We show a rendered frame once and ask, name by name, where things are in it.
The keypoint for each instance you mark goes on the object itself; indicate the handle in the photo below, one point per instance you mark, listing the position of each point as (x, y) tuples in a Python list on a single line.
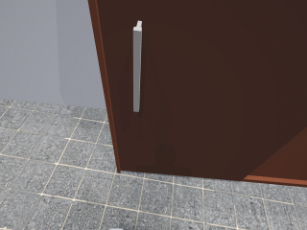
[(137, 45)]

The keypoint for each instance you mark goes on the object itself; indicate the wardrobe door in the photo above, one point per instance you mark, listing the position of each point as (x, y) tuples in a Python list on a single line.
[(223, 83), (289, 162)]

